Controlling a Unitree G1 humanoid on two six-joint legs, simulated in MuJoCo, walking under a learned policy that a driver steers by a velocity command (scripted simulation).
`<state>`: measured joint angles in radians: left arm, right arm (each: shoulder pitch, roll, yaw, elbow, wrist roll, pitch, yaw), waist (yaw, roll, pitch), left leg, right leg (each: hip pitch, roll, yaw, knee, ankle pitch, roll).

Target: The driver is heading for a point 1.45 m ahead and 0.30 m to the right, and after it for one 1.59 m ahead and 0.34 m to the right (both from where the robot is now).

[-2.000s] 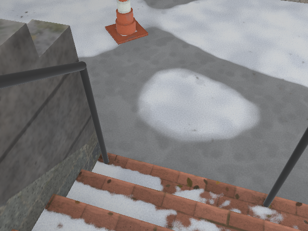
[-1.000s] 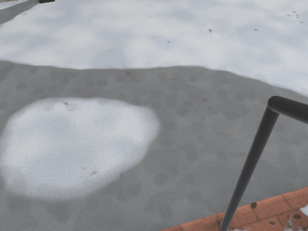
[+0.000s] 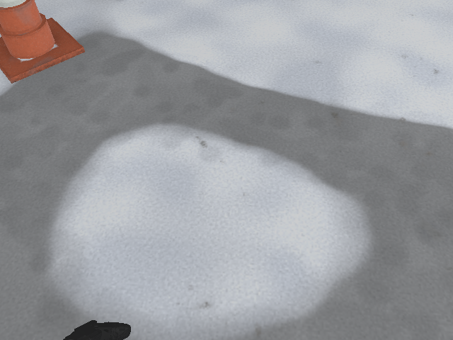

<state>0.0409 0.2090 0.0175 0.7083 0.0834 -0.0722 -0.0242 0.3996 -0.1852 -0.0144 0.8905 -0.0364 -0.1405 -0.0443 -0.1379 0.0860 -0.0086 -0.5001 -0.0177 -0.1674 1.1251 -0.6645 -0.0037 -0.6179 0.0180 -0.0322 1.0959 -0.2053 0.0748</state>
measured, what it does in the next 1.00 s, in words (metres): goes down, turning right: left foot 0.16 m lower, then right foot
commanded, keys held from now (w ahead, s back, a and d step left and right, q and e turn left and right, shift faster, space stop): e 0.80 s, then q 0.20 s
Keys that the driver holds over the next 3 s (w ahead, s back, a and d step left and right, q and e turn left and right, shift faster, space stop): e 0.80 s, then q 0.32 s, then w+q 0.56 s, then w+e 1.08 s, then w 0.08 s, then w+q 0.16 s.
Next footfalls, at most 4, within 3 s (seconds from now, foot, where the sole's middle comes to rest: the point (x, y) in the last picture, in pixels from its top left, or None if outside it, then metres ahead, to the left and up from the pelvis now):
0.40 left None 0.34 -0.03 -0.87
0.84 right None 0.24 -0.25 -0.87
1.50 left None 0.43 -0.01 -0.87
2.00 right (271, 260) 0.78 -0.20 -0.87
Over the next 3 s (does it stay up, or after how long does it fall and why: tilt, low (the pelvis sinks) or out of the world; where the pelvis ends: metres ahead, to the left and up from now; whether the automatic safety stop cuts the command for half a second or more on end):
stays up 1.11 -0.26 -0.11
